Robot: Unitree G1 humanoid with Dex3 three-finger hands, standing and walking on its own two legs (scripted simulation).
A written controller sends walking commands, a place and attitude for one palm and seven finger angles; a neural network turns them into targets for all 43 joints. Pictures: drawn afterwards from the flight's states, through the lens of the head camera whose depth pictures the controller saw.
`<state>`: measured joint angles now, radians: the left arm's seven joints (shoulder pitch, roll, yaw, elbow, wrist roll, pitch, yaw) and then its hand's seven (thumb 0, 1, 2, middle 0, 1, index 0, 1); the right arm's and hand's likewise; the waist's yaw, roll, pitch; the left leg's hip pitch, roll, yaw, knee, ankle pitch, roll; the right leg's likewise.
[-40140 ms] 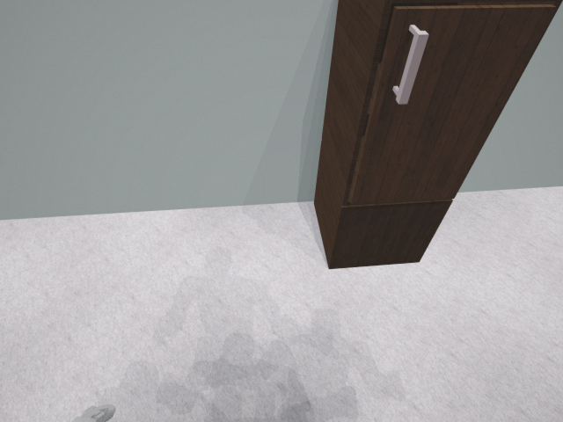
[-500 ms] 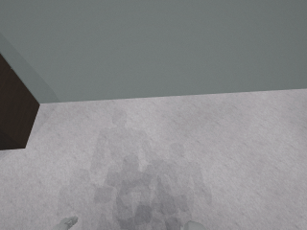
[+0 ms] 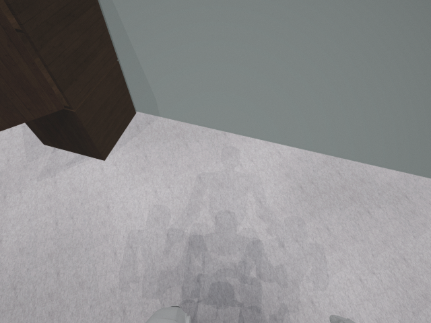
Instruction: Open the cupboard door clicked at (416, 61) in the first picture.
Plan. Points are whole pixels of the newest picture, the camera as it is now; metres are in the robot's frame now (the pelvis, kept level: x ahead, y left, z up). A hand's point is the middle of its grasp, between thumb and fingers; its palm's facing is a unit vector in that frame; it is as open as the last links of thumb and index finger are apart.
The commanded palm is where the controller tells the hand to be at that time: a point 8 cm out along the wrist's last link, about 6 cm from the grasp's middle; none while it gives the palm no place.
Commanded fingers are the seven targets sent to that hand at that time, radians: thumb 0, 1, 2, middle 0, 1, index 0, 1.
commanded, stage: turn to face it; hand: left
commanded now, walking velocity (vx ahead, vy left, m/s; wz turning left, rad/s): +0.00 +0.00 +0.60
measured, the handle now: out of the picture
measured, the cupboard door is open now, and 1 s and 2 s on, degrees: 48 48 48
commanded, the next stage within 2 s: take the last steps up to it in 0.82 s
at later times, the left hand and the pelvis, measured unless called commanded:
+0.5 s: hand out of the picture +0.11 +0.21 -0.15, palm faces +0.23 -0.94 -0.27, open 7.4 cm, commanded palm none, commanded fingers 0.00 0.90 0.90 -0.20 -0.30 -0.20 -0.30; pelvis +0.03 -0.01 +0.00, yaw +14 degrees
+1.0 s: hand out of the picture -0.06 +0.20 -0.19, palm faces +0.53 -0.82 -0.22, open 7.3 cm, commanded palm none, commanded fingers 0.00 0.90 0.90 -0.20 -0.30 -0.20 -0.30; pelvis +0.04 +0.02 -0.01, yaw +29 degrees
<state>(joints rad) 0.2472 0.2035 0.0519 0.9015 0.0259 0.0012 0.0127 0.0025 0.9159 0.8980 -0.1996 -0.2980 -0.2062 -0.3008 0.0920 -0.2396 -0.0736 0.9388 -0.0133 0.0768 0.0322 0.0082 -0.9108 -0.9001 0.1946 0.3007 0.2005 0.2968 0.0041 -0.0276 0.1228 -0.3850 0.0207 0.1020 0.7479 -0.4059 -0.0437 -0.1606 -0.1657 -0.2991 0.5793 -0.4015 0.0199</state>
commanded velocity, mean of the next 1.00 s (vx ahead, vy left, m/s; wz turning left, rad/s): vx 0.03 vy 0.02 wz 0.46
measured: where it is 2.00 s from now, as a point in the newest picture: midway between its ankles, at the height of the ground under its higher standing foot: (172, 318)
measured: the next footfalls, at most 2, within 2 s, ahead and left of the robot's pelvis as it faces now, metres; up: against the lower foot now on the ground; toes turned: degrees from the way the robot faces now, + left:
left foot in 0.04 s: +0.06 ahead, +0.11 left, +0.00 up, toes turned +8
right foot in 0.50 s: +0.08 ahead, -0.13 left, +0.00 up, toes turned +13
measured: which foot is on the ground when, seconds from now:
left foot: up 0.00-0.02, down 0.04-0.50, up 0.52-0.90, down 0.92-1.00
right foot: down 0.00-0.04, up 0.06-0.48, down 0.50-0.92, up 0.94-1.00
